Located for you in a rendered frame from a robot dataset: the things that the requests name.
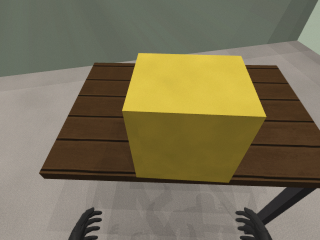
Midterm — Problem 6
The table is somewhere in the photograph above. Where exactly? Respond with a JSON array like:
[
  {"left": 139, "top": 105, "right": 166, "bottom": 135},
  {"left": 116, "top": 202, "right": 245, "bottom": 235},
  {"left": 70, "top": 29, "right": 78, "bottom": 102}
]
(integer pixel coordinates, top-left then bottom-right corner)
[{"left": 39, "top": 62, "right": 320, "bottom": 235}]

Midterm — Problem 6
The carton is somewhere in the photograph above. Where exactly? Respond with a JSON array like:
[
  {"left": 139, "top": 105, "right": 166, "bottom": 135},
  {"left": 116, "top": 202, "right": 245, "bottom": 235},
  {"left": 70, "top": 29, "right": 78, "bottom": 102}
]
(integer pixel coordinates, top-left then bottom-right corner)
[{"left": 122, "top": 53, "right": 266, "bottom": 183}]

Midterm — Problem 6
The right robot hand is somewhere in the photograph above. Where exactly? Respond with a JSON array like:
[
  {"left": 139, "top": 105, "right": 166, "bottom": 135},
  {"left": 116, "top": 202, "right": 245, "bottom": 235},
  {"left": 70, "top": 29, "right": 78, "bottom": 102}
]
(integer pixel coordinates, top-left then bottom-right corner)
[{"left": 235, "top": 207, "right": 272, "bottom": 240}]

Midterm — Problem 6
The left robot hand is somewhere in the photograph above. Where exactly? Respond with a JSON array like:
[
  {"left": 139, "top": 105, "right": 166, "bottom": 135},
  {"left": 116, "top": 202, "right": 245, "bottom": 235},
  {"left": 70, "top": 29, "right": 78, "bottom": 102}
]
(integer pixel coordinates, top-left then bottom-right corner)
[{"left": 68, "top": 207, "right": 102, "bottom": 240}]

